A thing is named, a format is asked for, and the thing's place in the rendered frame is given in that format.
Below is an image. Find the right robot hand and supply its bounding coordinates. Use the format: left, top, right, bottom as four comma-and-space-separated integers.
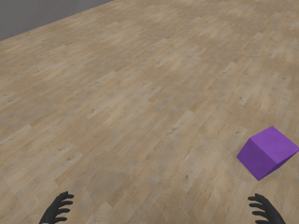
248, 193, 286, 224

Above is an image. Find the left robot hand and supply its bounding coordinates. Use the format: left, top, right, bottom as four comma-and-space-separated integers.
38, 191, 74, 224

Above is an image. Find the carton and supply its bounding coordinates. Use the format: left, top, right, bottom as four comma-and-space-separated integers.
236, 126, 299, 181

